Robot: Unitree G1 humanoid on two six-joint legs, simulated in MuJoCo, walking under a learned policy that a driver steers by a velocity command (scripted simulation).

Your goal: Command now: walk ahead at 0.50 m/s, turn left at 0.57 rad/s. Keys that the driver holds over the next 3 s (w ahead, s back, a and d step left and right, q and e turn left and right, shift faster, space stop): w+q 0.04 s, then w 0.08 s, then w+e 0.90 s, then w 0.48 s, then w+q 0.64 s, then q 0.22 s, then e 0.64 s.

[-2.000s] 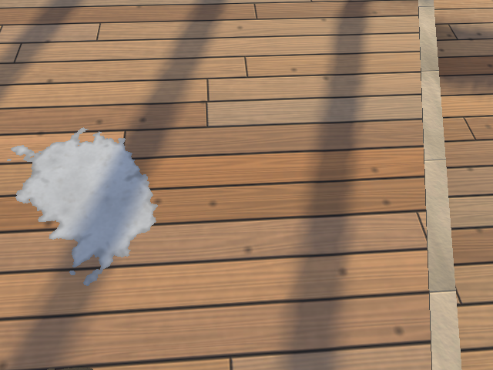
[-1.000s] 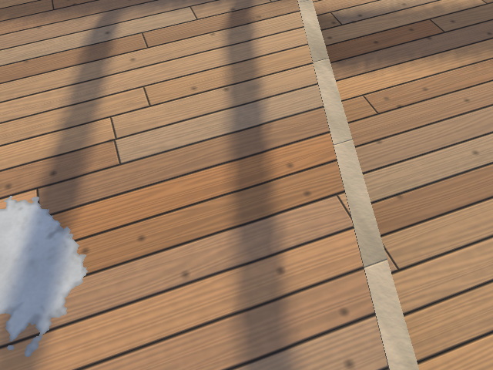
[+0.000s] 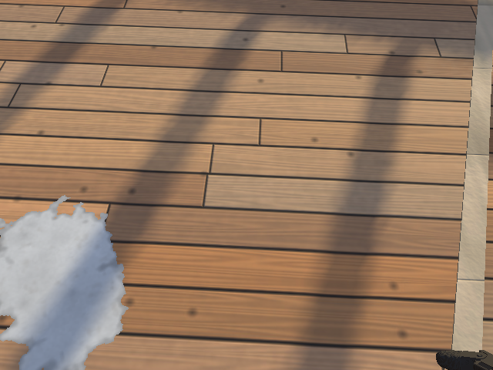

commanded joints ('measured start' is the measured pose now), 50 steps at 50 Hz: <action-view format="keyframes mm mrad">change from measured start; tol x32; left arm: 1 -40 183 43 -55 -16 0 6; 50 -9 169 36 -150 -19 40 23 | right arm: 1 -96 -50 -7 -104 1 -14 19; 6 364 -258 -101 -18 1 12 -25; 50 -105 -63 -1 -44 -21 -81 -33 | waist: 1 -25 -79 48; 7 -155 240 -459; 25 -182 -22 52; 36 31 -182 -427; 50 -21 -128 -60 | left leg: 1 32 -19 48 -91 -24 37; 5 577 -169 112 -194 -93 145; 7 1121 277 -751 -354 -260 400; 15 489 127 -129 -586 25 237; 27 766 159 132 -571 228 155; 32 816 158 196 -215 850 104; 34 449 57 219 311 362 30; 35 18 -185 80 674 -525 -37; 36 -89 -132 -113 716 -516 -11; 50 203 -97 -17 -167 104 -98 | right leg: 1 -23 -296 62 -35 485 -141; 5 -127 -250 -14 476 917 -78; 7 -721 -9 141 1133 -293 10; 8 -802 -57 275 1191 -245 -2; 22 -727 -132 261 565 420 25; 29 -800 -87 156 395 247 -52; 33 -295 50 91 327 176 -162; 36 355 -353 982 94 0 -417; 50 -321 -102 460 57 299 -218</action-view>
